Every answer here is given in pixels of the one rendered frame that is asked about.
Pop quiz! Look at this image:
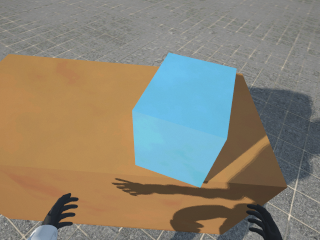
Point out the pedestal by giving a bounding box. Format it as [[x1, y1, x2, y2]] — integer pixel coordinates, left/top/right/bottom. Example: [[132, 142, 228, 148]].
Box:
[[0, 54, 287, 235]]

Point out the robot right hand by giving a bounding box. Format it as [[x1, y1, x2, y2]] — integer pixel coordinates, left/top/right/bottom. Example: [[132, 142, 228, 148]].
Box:
[[246, 204, 283, 240]]

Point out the robot left hand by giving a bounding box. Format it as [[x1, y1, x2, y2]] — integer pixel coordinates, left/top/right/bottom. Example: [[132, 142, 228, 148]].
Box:
[[41, 193, 79, 230]]

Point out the robot left forearm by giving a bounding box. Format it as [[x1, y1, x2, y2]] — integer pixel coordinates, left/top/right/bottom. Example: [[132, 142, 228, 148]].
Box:
[[26, 224, 58, 240]]

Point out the carton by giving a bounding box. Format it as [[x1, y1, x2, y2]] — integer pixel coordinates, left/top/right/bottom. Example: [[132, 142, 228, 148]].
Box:
[[132, 53, 237, 188]]

